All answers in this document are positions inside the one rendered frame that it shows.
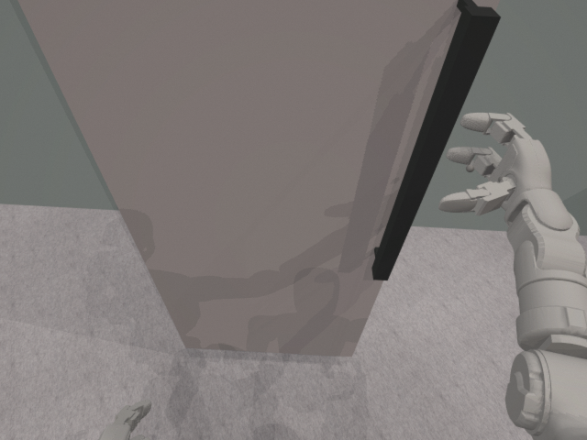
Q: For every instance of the fridge door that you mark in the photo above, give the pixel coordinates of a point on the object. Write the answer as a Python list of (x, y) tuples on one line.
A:
[(254, 148)]

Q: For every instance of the right robot forearm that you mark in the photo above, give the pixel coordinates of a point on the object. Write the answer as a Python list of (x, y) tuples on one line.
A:
[(550, 268)]

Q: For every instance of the handle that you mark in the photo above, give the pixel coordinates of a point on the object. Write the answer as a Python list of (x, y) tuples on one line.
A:
[(470, 41)]

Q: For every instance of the robot left hand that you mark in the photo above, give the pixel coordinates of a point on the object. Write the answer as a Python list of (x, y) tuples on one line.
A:
[(126, 421)]

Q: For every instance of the robot right hand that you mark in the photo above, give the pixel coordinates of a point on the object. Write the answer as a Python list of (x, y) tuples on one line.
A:
[(525, 165)]

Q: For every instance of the robot right upper arm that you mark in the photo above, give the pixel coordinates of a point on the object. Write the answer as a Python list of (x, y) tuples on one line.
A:
[(547, 395)]

